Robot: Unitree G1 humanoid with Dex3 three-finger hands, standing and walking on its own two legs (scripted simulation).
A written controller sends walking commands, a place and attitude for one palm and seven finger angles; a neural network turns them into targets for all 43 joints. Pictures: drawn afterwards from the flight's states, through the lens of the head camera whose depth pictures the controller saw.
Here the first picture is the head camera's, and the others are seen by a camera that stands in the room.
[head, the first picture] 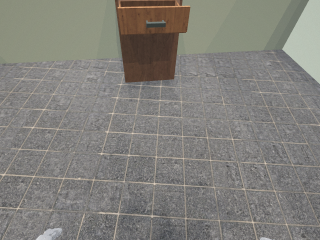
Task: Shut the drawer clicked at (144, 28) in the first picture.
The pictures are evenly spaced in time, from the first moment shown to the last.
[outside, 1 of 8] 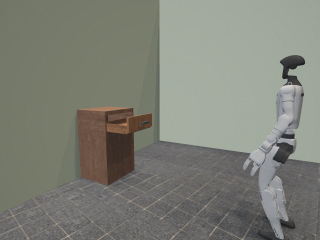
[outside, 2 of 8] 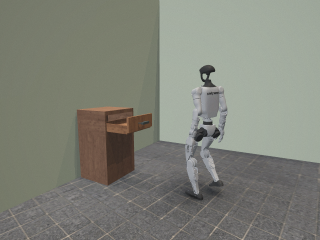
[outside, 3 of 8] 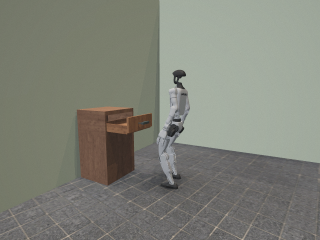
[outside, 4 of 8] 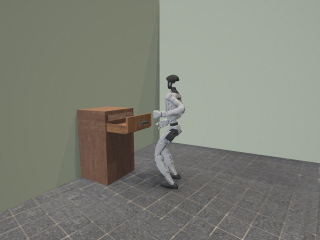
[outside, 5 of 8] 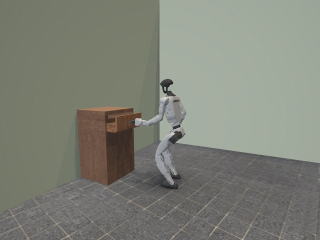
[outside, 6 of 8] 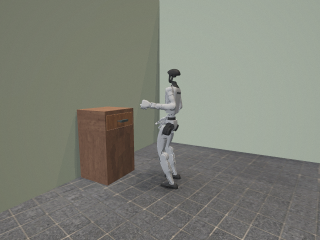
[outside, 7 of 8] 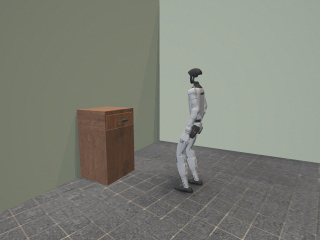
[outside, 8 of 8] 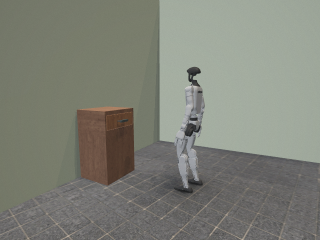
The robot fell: no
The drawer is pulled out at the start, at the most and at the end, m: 0.30 0.30 0.00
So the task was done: yes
